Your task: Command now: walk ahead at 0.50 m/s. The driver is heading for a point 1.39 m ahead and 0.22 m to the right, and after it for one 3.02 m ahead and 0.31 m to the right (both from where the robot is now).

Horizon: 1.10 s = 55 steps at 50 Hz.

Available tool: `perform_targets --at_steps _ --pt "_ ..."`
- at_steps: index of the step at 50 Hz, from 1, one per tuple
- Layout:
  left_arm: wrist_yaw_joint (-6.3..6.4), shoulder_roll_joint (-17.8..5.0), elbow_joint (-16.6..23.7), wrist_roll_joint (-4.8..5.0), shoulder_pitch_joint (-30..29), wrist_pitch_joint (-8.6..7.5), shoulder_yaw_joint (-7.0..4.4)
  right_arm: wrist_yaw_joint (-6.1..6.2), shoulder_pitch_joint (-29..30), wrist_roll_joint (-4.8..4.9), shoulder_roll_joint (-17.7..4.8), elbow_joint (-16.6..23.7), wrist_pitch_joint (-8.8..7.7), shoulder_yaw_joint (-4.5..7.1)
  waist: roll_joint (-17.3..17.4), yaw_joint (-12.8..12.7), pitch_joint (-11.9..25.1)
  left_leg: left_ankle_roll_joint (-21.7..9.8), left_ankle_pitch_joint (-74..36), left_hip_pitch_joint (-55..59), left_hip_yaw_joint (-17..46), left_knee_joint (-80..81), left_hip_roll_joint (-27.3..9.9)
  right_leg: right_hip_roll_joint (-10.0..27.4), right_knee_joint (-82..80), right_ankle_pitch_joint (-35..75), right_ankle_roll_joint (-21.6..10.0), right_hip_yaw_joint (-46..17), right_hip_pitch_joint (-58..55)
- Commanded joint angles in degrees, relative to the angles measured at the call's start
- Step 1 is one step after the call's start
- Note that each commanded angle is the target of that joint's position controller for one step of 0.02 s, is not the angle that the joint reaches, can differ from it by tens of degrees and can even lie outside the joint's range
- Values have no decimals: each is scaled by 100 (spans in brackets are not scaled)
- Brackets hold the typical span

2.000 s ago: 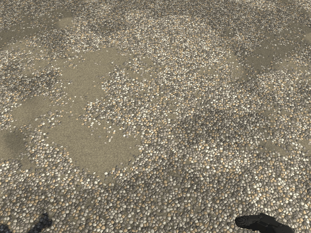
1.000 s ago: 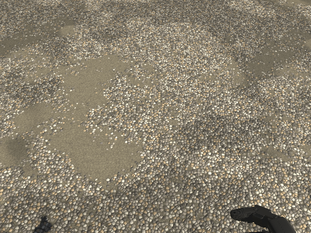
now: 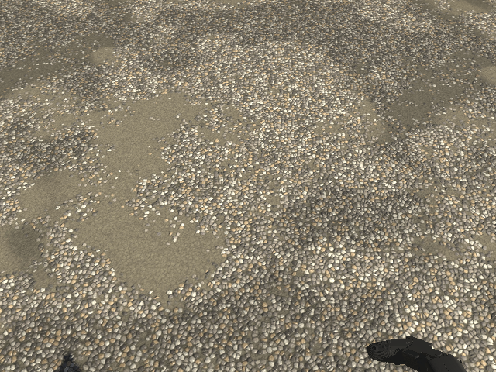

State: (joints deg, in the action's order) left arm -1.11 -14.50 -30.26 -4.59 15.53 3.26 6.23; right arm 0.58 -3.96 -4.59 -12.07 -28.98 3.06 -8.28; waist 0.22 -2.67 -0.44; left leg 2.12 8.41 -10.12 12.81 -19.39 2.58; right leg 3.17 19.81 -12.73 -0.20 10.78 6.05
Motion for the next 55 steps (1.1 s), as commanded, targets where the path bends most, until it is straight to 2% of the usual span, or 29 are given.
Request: perform_targets --at_steps 1,3,5,6,8,10,12,15,18,19,22,25,26,28,30,32,33,35,38,39,41,44,45,47,48,50,51,53,55 --pt "-10 -497 546 -48 -181 -92 -138 -21 724 40 -427 682 -112 136 86 -72 208 -178 -1375 -546 169 204 -282 463 -343 388 -171 -655 -469" --pt "10 -564 408 -7 -23 -84 -174 23 485 -28 -400 534 -100 147 38 29 604 -169 -1222 -171 103 180 -309 455 -388 168 -186 -673 -542" --pt "26 -564 434 25 -101 -76 -173 29 499 -10 -398 534 -90 146 47 51 381 -159 -1022 -263 95 213 -281 436 -480 -35 -173 -661 -419" --pt "-16 -496 552 -48 -187 -97 -131 -21 713 34 -433 680 -107 135 78 -65 214 -181 -1356 -523 171 218 -290 462 -356 396 -166 -678 -452" --pt "6 -566 411 -6 -24 -87 -169 23 478 -32 -403 531 -98 144 36 33 604 -174 -1205 -159 104 198 -317 454 -401 166 -183 -696 -531" --pt "24 -566 435 25 -99 -77 -169 28 496 -12 -400 532 -89 143 49 51 378 -165 -1005 -256 96 231 -288 434 -492 -39 -170 -684 -412" --pt "-32 -497 537 -80 -135 -107 -127 -29 706 22 -435 676 -113 132 68 -76 385 -195 -1492 -450 181 222 -321 477 -300 546 -171 -720 -537" --pt "22 -568 436 25 -97 -78 -165 26 495 -13 -401 530 -90 141 52 50 376 -170 -990 -251 98 248 -295 431 -502 -42 -166 -706 -405" --pt "-43 -501 535 -85 -104 -113 -119 -30 693 4 -436 686 -118 126 53 -86 472 -206 -1556 -378 178 217 -332 481 -280 623 -169 -750 -543" --pt "-5 -571 412 -6 -5 -96 -157 22 477 -45 -394 538 -102 134 22 33 669 -188 -1207 -79 107 220 -334 450 -415 176 -172 -750 -503" --pt "21 -571 444 29 -125 -79 -157 24 483 -9 -415 528 -80 140 54 64 318 -174 -906 -268 106 277 -309 430 -547 -97 -159 -739 -363" --pt "-44 -497 535 -85 -99 -115 -114 -32 687 2 -439 681 -121 125 62 -90 479 -211 -1526 -379 179 241 -339 478 -292 614 -171 -780 -547" --pt "-6 -573 411 -5 3 -96 -153 20 475 -46 -395 535 -106 132 33 28 672 -196 -1185 -79 109 241 -342 447 -426 165 -172 -781 -507" --pt "13 -577 440 30 -97 -84 -153 23 490 -17 -403 535 -89 132 51 56 386 -186 -935 -207 108 281 -316 426 -541 -81 -153 -769 -359" --pt "-21 -500 568 -51 -204 -100 -112 -31 693 38 -453 672 -106 131 78 -60 176 -204 -1255 -527 179 291 -315 450 -412 376 -153 -776 -414" --pt "-46 -497 536 -85 -100 -116 -109 -33 678 0 -441 679 -122 123 60 -89 481 -218 -1521 -365 180 256 -346 473 -303 622 -167 -805 -539" --pt "-8 -573 411 -5 3 -97 -149 18 465 -49 -399 533 -106 130 29 29 678 -204 -1182 -65 112 257 -350 442 -434 176 -168 -807 -502" --pt "11 -579 441 30 -97 -86 -148 21 481 -19 -407 532 -89 131 48 57 392 -195 -933 -193 112 297 -325 420 -547 -64 -148 -797 -357" --pt "-50 -502 546 -85 -119 -120 -102 -33 667 -4 -447 683 -115 120 46 -75 471 -221 -1496 -341 182 266 -354 471 -323 619 -158 -828 -501" --pt "-13 -575 420 -5 -13 -102 -141 18 451 -53 -407 534 -100 128 14 39 676 -206 -1153 -45 116 270 -359 440 -450 170 -161 -834 -475" --pt "7 -580 446 31 -104 -89 -142 20 471 -22 -414 533 -86 129 44 63 393 -199 -899 -183 114 312 -332 419 -560 -73 -145 -825 -341" --pt "-51 -503 548 -85 -122 -121 -97 -34 662 -5 -449 683 -115 118 51 -73 464 -224 -1467 -340 182 283 -359 469 -338 605 -156 -853 -489" --pt "-14 -578 422 -5 -15 -102 -137 16 448 -54 -410 535 -100 126 18 40 672 -211 -1125 -44 118 285 -365 437 -463 154 -159 -861 -465" --pt "5 -582 448 31 -107 -90 -138 17 469 -23 -416 534 -87 127 47 63 390 -204 -871 -183 117 327 -338 416 -570 -83 -143 -852 -333" --pt "-32 -502 574 -48 -213 -108 -97 -32 679 27 -447 678 -104 119 79 -48 190 -220 -1201 -471 182 329 -336 443 -450 365 -140 -850 -361" --pt "-52 -503 550 -86 -126 -122 -94 -36 658 -5 -450 683 -115 117 55 -72 462 -228 -1451 -335 183 296 -364 464 -348 599 -154 -874 -479" --pt "-15 -579 423 -5 -18 -103 -134 14 444 -55 -412 534 -101 125 18 40 673 -217 -1110 -38 120 298 -371 433 -471 147 -157 -884 -459" --pt "4 -583 449 31 -110 -91 -135 15 464 -23 -419 533 -88 126 46 64 392 -211 -857 -177 120 339 -344 412 -575 -81 -140 -875 -328" --pt "-44 -499 557 -82 -165 -118 -94 -39 663 11 -450 671 -110 118 68 -59 374 -229 -1355 -391 188 327 -364 453 -389 521 -148 -889 -450"
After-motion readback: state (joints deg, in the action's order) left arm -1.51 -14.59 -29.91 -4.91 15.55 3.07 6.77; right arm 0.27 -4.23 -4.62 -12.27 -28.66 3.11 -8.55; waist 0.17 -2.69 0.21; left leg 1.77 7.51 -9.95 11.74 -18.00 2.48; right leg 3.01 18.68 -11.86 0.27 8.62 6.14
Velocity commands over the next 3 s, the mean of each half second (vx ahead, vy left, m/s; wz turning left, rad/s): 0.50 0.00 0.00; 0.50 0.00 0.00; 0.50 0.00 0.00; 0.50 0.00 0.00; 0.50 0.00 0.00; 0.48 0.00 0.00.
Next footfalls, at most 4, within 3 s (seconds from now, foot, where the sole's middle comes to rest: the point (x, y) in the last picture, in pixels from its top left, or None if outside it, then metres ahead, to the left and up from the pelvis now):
none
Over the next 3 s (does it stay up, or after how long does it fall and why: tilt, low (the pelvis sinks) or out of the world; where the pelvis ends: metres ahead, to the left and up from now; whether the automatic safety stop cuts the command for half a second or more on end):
stays up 0.00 0.01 0.00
